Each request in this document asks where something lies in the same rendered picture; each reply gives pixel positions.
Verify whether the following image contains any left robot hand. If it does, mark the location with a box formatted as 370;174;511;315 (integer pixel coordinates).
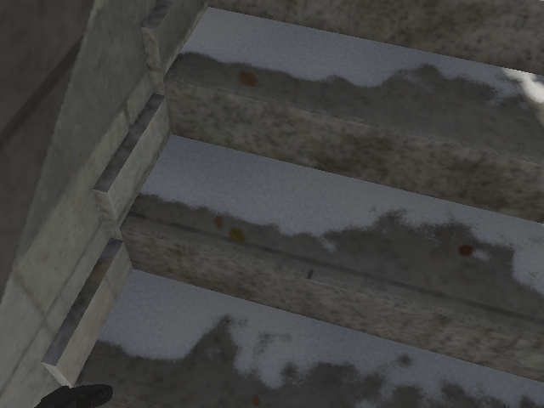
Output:
34;384;113;408

